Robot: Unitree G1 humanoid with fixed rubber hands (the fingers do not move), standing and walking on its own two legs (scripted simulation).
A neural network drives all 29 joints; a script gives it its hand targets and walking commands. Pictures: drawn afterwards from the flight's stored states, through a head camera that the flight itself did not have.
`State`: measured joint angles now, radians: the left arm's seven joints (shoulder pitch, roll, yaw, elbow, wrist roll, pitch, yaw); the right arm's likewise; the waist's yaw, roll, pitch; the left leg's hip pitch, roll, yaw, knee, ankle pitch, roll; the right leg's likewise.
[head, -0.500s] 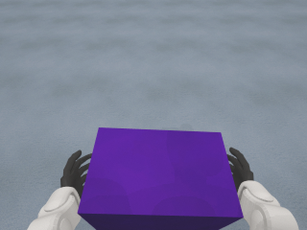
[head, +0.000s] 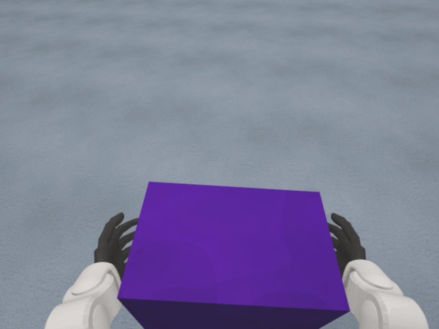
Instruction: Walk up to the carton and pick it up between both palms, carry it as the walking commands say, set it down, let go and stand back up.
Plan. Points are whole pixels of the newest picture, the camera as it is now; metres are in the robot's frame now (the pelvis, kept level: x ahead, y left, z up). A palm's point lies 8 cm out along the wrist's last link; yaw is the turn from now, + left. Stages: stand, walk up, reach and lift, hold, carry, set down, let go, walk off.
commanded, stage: carry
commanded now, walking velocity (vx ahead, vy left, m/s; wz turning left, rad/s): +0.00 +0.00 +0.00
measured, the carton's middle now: (227, 271) +0.25 +0.00 +0.01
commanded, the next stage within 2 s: none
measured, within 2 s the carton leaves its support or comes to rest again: neither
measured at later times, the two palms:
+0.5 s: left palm (94, 299) +0.18 +0.18 +0.10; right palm (355, 276) +0.20 -0.18 +0.10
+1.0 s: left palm (100, 290) +0.19 +0.17 +0.11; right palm (359, 275) +0.20 -0.19 +0.09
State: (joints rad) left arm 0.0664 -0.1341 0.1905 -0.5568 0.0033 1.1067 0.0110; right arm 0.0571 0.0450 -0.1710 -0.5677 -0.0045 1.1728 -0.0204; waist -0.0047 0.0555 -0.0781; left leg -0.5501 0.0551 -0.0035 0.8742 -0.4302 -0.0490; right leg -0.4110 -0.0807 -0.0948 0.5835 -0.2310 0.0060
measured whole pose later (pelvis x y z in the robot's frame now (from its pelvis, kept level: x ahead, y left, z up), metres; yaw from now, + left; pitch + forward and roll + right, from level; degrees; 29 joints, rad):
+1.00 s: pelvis -0.03 -0.02 +0.01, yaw +2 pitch +3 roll +1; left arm 0.03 -0.12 0.22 -0.55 0.01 1.16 0.01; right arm 0.02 0.08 -0.18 -0.52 -0.01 1.19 -0.04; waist -0.01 0.01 -0.10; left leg -0.29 0.02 0.10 0.48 -0.24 0.00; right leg -0.38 -0.07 -0.14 0.48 -0.15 -0.01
